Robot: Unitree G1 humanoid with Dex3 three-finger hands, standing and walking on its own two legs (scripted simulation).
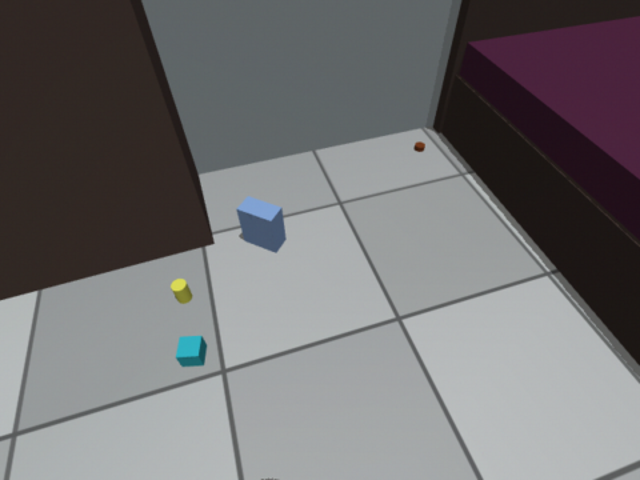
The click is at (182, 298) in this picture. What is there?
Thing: squat round
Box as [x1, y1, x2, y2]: [171, 279, 191, 303]
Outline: 174,280 171,284 171,288 178,301 182,303 187,302 191,298 191,293 185,281 183,279
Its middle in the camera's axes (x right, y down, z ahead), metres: -0.51 +0.17 +1.46
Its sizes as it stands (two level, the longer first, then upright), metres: 0.055 0.055 0.084
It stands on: the floor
